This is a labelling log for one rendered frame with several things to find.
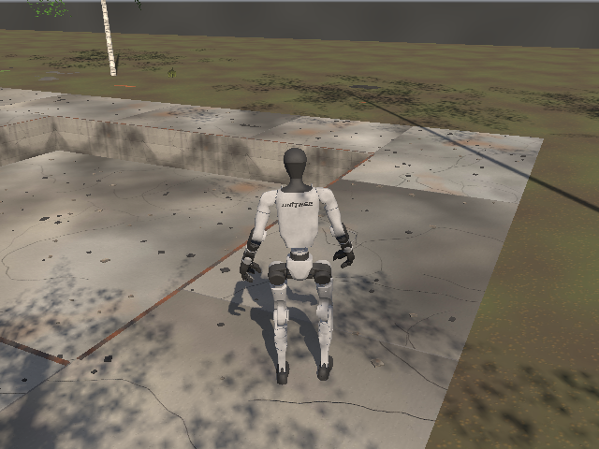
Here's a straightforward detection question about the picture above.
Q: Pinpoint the left robot forearm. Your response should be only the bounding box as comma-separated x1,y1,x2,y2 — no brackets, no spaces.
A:
241,228,261,265

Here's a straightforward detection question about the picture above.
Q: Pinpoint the right robot thigh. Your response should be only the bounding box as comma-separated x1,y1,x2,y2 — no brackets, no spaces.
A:
313,260,333,322

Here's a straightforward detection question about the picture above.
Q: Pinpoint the robot right shin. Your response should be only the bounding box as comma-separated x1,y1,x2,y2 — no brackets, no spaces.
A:
318,305,333,368

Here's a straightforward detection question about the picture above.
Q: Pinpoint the robot left hand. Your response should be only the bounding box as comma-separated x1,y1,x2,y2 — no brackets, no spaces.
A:
240,260,261,282

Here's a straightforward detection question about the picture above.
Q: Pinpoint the right robot upper arm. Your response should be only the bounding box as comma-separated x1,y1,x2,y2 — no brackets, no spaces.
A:
316,187,345,238

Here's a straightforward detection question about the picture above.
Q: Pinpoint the right robot forearm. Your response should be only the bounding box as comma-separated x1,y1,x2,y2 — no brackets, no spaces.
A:
336,223,353,253

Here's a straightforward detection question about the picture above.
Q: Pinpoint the left robot upper arm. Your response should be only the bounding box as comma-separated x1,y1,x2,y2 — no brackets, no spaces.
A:
252,190,277,242

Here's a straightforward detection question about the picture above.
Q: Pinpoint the robot right hand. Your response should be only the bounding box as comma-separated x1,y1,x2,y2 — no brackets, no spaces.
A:
333,250,355,268

